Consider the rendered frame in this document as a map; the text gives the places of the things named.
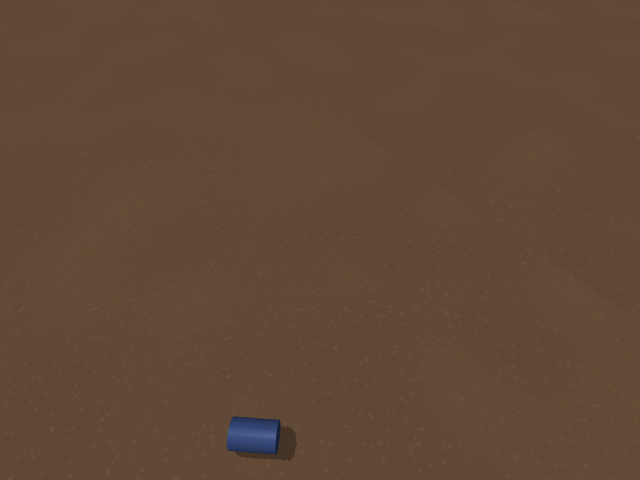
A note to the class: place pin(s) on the can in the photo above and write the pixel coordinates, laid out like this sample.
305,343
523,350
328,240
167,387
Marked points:
253,435

